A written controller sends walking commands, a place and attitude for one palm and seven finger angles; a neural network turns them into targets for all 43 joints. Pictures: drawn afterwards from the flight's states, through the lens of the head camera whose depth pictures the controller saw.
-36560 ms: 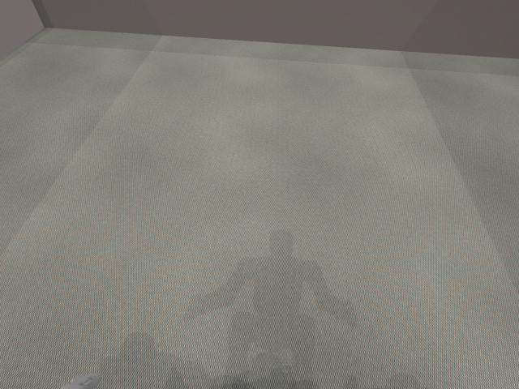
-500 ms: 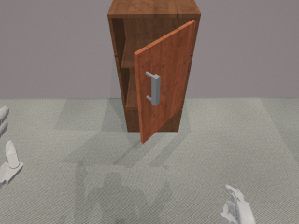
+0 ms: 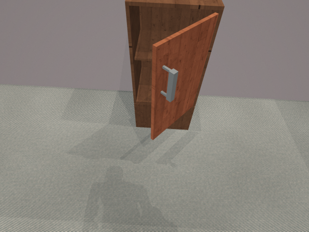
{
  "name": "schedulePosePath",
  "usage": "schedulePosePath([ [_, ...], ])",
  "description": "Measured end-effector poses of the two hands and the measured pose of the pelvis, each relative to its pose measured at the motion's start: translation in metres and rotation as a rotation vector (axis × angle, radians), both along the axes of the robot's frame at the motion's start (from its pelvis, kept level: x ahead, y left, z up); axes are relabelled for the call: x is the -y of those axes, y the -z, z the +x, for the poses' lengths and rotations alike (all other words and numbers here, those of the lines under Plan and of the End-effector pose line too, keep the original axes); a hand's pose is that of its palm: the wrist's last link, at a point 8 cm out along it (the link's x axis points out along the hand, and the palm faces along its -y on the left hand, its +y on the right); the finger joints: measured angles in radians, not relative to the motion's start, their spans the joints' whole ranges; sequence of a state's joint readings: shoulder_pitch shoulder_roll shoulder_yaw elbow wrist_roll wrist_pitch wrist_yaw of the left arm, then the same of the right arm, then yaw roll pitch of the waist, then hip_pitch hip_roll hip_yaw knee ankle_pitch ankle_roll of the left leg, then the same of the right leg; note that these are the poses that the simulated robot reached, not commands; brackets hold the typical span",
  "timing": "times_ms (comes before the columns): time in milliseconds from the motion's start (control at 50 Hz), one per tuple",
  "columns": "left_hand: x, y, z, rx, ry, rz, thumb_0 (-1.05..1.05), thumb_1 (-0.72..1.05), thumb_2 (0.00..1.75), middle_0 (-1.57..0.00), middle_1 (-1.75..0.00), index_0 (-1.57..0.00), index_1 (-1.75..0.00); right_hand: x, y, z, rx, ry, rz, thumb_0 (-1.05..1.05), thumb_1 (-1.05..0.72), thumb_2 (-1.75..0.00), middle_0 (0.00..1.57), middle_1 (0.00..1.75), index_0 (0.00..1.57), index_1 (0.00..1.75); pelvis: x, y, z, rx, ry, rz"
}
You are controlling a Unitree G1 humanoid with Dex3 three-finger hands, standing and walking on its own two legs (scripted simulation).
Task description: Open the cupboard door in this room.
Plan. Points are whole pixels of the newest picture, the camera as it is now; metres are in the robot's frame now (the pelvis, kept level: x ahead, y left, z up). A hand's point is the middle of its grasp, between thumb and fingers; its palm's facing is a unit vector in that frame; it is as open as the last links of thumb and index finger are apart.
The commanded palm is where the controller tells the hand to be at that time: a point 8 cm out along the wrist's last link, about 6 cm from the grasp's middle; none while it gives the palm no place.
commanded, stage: let the arm hang, fingers relaxed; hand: left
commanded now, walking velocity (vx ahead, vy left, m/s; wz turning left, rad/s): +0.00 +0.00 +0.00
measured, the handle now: (167, 83) +0.65 -0.01 -0.04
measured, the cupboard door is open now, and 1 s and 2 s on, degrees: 48 48 48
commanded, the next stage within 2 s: look to check the result in 0.64 s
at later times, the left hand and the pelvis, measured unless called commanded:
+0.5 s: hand out of the picture +0.04 +0.19 -0.17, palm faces +0.01 -0.98 -0.22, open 7.3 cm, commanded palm none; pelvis +0.01 +0.01 +0.00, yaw -1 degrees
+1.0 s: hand out of the picture +0.05 +0.22 -0.16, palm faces +0.00 -0.96 -0.28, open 7.3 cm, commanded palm none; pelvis +0.02 +0.00 +0.00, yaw -1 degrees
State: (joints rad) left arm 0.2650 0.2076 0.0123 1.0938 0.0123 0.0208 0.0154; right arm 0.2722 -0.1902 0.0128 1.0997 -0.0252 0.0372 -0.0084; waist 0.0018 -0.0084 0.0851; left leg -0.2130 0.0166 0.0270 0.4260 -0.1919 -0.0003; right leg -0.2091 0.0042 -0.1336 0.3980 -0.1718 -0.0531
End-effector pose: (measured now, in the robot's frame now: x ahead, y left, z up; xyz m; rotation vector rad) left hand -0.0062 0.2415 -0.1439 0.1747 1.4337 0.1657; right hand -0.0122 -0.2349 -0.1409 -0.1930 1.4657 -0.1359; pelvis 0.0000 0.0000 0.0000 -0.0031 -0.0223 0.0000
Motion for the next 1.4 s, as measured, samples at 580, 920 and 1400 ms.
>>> schedulePosePath([
  [580, 0.003, -0.005, 0.042, 0.094, 0.02, -0.002, 0.0, 0.93, 0.9, -0.21, -0.3, -0.2, -0.3, -0.027, 0.008, 0.021, 0.084, 0.046, 0.044, 0.01, -0.92, -0.9, 0.2, 0.3, 0.2, 0.3, -0.011, -0.002, 0.01, 0.012, 0.016, 0.01],
  [920, -0.016, -0.012, 0.045, 0.072, 0.022, 0.049, 0.0, 0.91, 0.9, -0.2, -0.3, -0.2, -0.3, 0.005, 0.001, 0.042, 0.092, 0.016, -0.009, 0.0, -0.91, -0.9, 0.2, 0.3, 0.2, 0.3, -0.004, -0.004, 0.016, 0.013, 0.011, 0.007],
  [1400, -0.025, -0.024, 0.093, 0.156, 0.064, 0.089, 0.0, 0.91, 0.9, -0.21, -0.3, -0.21, -0.3, 0.034, -0.007, 0.081, 0.157, -0.018, -0.049, 0.0, -0.91, -0.9, 0.2, 0.3, 0.2, 0.3, 0.003, -0.006, 0.026, 0.009, 0.012, 0.008],
])
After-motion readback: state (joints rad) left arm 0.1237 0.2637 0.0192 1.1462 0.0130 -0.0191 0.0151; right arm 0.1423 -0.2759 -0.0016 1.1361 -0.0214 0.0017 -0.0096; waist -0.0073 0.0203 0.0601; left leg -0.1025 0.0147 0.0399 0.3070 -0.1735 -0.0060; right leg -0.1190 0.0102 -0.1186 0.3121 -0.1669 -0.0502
